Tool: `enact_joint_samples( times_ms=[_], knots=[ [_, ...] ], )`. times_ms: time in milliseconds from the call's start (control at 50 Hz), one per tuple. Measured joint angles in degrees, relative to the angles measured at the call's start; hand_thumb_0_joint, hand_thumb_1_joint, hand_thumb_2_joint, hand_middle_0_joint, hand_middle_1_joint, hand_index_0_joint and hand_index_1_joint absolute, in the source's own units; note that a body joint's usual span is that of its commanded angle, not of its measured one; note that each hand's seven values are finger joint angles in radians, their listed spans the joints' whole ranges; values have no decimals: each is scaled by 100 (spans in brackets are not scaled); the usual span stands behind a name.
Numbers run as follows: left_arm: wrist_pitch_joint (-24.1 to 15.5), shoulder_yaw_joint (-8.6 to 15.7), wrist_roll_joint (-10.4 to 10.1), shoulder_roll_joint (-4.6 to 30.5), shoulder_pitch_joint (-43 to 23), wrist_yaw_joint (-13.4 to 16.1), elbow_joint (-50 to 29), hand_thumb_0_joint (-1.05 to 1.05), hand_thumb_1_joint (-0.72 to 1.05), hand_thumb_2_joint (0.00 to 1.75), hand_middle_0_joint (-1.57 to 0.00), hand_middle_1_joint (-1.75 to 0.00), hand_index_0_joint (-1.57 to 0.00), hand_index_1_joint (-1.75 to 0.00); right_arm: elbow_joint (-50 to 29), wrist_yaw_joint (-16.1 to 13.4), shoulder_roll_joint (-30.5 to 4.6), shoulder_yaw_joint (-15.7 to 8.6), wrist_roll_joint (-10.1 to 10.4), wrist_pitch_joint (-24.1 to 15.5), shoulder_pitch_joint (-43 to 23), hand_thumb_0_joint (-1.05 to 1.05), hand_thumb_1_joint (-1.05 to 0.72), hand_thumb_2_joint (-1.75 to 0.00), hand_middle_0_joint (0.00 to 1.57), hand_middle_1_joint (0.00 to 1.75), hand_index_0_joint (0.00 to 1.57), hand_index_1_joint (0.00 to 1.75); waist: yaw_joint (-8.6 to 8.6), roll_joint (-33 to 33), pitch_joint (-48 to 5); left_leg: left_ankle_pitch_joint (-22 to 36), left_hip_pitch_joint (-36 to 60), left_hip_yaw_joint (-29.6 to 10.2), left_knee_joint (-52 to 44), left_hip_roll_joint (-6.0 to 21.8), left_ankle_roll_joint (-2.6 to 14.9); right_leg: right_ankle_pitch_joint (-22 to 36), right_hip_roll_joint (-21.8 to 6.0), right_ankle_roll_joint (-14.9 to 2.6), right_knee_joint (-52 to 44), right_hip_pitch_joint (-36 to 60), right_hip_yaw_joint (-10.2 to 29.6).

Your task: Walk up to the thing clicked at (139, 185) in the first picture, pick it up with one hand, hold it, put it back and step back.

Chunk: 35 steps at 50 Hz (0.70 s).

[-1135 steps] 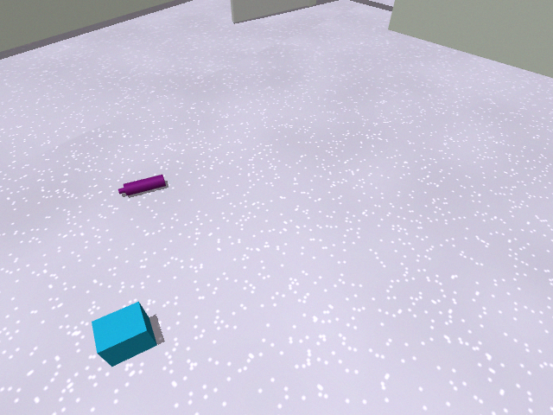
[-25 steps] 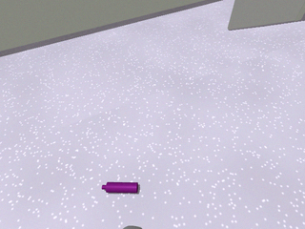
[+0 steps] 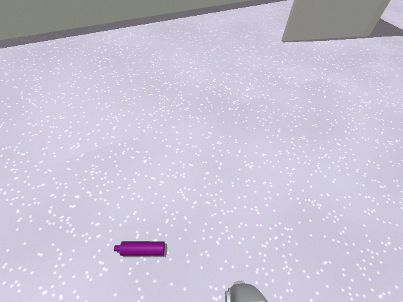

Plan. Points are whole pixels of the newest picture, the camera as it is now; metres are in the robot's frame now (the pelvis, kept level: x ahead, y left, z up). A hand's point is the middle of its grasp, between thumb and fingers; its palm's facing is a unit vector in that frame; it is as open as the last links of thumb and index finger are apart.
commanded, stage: walk up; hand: left
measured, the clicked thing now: (139, 248) +0.44 +0.27 -0.73
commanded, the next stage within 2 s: none
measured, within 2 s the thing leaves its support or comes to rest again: neither
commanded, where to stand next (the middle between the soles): +0.05 +0.01 m, yaw +0 degrees
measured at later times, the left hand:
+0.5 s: hand out of the picture +0.06 +0.28 -0.13, palm faces -0.03 -0.92 -0.39, open 7.4 cm
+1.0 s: hand out of the picture +0.09 +0.27 -0.17, palm faces +0.00 -0.93 -0.36, open 7.4 cm
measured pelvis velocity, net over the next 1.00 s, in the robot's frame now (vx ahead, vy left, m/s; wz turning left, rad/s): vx -0.07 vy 0.02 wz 0.02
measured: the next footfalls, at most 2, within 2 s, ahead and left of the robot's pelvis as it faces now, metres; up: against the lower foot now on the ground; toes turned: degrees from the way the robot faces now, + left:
right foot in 0.06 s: +0.11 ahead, -0.13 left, +0.00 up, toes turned +0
left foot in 0.34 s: -0.02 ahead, +0.10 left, +0.00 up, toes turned +3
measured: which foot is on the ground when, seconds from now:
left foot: down 0.00-0.08, up 0.10-0.32, down 0.34-0.68, up 0.70-0.94, down 0.96-1.00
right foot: up 0.00-0.04, down 0.06-0.36, up 0.38-0.64, down 0.66-0.98, up 1.00-1.00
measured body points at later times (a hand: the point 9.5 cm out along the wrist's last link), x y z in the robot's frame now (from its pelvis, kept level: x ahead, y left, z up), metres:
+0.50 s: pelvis -0.02 +0.00 +0.01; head -0.01 +0.00 +0.46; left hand +0.06 +0.33 -0.10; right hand -0.03 -0.33 -0.10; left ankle -0.06 +0.10 -0.72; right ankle +0.08 -0.13 -0.68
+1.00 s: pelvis -0.07 +0.02 -0.03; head -0.02 +0.04 +0.42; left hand +0.09 +0.32 -0.14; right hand +0.04 -0.29 -0.13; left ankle -0.05 +0.13 -0.73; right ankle +0.09 -0.12 -0.72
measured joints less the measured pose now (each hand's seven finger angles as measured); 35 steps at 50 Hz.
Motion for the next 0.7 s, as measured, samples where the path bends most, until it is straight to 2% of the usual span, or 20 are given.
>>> enact_joint_samples(
  times_ms=[60,80,100,140,180,200,260,320,340,360,380,400,420,460,520,620,660,680,700],
  knots=[
    [-98,-57,96,-100,-119,55,-31,0,90,90,-20,-30,-20,-30,-114,11,-81,-17,122,149,-234,0,-90,-90,21,31,20,30,29,202,54,-286,-403,34,611,72,-82,742,63,-29,-1216,552,-268],
    [-120,-46,168,-185,-220,74,-9,0,90,90,-20,-30,-20,-30,-91,-9,-130,-28,185,175,-365,0,-90,-90,21,31,20,30,37,380,146,-360,-566,-63,909,146,-41,768,164,-63,-1184,521,-324],
    [-108,-60,215,-247,-328,69,-24,0,90,90,-20,-30,-20,-30,-61,-51,-143,-37,237,202,-488,0,-90,-90,21,30,20,30,21,489,248,-732,-745,-256,1293,69,31,699,192,-101,-1050,440,-364],
    [-88,-109,262,-317,-520,43,-127,0,90,90,-20,-30,-20,-30,-5,-133,-105,-40,283,244,-637,0,-90,-90,21,30,20,30,72,503,383,-1422,-1086,-521,2301,-297,82,662,116,-161,-913,294,-312],
    [-91,-146,286,-396,-667,49,-216,0,90,90,-20,-30,-20,-30,56,-145,-87,-24,311,227,-662,0,-90,-90,21,30,20,30,122,528,398,-1436,-1277,-626,3029,-526,80,757,58,-177,-981,210,-273],
    [-97,-154,311,-426,-720,55,-238,0,90,90,-20,-30,-20,-30,102,-133,-70,-11,305,191,-625,0,-90,-90,21,30,20,30,135,533,359,-1341,-1267,-608,3120,-557,54,797,35,-193,-1025,177,-269],
    [-157,-147,417,-484,-728,20,-282,0,90,90,-20,-30,-20,-30,330,0,-13,39,190,84,-331,0,-90,-90,21,30,20,30,126,528,52,-1394,-884,-369,2420,-433,-27,812,-29,-279,-1130,137,-346],
    [-229,-114,427,-434,-550,-70,-342,0,90,90,-20,-30,-20,-30,527,157,30,53,55,37,94,0,-90,-90,21,30,20,30,53,383,-316,-1681,-257,-7,1064,-356,91,786,-178,-291,-1181,160,-442],
    [-232,-106,412,-393,-467,-82,-341,0,90,90,-20,-30,-21,-30,570,199,31,29,3,16,232,0,-90,-90,21,30,20,30,19,328,-413,-1406,9,93,479,-359,168,765,-226,-241,-1171,177,-455],
    [-216,-82,398,-330,-376,-72,-301,0,90,90,-20,-30,-21,-30,617,224,63,-11,-66,-8,330,0,-90,-90,21,30,20,30,4,190,-452,-788,204,189,104,-436,218,503,-287,-200,-1044,184,-353],
    [-180,-56,365,-312,-256,-39,-216,0,90,90,-20,-30,-21,-30,616,252,54,-47,-144,-24,456,0,-90,-90,21,30,20,30,-22,159,-543,-513,299,246,-40,-441,242,16,-210,-176,-798,134,-233],
    [-152,-43,346,-308,-131,-10,-99,0,90,90,-20,-30,-20,-30,599,282,18,-76,-180,-35,589,0,-90,-90,21,30,20,30,-107,214,-660,-494,342,231,-109,-397,289,-300,-69,-163,-508,40,-178],
    [-138,-38,332,-268,-37,-10,11,0,90,90,-20,-30,-20,-30,599,293,-1,-97,-181,-64,700,0,-90,-90,21,30,20,30,-204,238,-721,-468,422,198,-245,-368,333,-341,45,-171,-246,-52,-127],
    [-179,-4,290,-135,68,-66,146,0,90,90,-20,-30,-20,-30,639,262,-1,-98,-149,-162,873,0,-90,-90,21,30,20,30,-317,190,-700,-263,638,158,-618,-338,320,-81,180,-177,35,-205,-6],
    [-277,39,263,20,169,-156,234,0,90,90,-20,-30,-20,-30,691,241,-45,-110,-102,-250,1066,0,-90,-90,21,30,20,30,-345,144,-605,-94,863,150,-969,-272,253,253,184,-145,-160,-283,-15],
    [-330,5,199,43,182,-54,355,0,90,90,-20,-30,-20,-30,633,203,-180,-155,-110,-72,1016,0,-90,-90,21,31,20,30,-289,213,-392,-423,837,255,-586,-160,127,798,54,-144,-1364,243,-310],
    [-396,-11,205,3,123,41,368,0,90,90,-20,-30,-20,-30,575,174,-207,-158,-28,6,920,0,-90,-90,21,30,20,30,-220,298,-306,-791,607,274,46,-75,98,1349,123,-177,-1917,576,-403],
    [-387,-12,223,-69,16,79,351,0,90,90,-20,-30,-20,-30,573,128,-213,-152,55,48,782,0,-90,-90,21,30,20,30,-196,426,-193,-852,384,134,527,-11,125,1315,210,-188,-1812,534,-461],
    [-357,-41,216,-119,-113,97,287,0,90,90,-20,-30,-20,-30,546,65,-180,-137,130,107,620,0,-90,-90,21,30,20,30,-166,468,-68,-1136,111,-78,1076,-87,133,1239,224,-205,-1691,465,-482]
  ],
)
